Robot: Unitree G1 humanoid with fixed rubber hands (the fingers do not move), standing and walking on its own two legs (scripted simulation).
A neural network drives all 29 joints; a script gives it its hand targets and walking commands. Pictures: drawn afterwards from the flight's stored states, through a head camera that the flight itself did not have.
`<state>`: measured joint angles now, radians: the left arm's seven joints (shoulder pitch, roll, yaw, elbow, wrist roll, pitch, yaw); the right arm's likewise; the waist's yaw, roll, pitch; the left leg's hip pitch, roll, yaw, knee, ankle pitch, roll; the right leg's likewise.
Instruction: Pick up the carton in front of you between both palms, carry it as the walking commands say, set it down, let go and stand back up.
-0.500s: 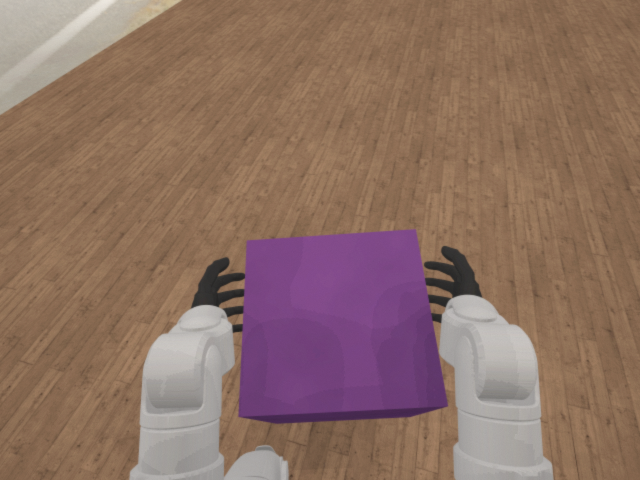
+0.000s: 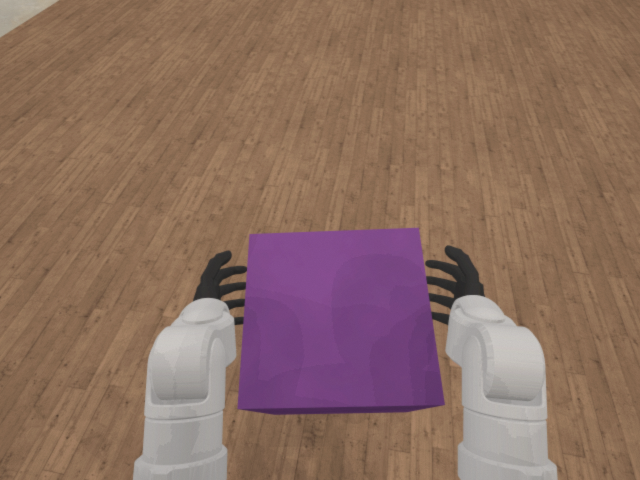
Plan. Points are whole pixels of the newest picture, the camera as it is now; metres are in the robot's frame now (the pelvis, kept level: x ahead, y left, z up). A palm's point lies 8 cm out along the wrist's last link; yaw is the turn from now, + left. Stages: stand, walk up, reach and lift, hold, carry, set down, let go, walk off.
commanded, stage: carry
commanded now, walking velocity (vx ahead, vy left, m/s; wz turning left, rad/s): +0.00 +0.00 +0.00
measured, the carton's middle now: (337, 333) +0.31 -0.01 -0.04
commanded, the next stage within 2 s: none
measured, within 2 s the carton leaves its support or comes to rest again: neither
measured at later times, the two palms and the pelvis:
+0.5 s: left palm (229, 258) +0.37 +0.14 +0.05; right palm (444, 252) +0.38 -0.14 +0.07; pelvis +0.09 +0.00 -0.01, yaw +0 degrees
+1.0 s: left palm (217, 277) +0.36 +0.16 +0.02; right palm (432, 274) +0.37 -0.13 +0.03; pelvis +0.07 +0.01 -0.01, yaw +0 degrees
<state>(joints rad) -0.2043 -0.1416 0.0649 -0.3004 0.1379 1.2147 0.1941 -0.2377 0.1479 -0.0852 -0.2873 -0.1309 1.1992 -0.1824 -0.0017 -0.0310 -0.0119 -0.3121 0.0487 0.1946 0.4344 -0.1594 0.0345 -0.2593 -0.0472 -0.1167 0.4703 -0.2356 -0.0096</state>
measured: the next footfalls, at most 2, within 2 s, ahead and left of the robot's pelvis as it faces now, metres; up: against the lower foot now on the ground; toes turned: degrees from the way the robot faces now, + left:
none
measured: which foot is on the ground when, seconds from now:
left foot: down 0.00-1.00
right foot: down 0.00-1.00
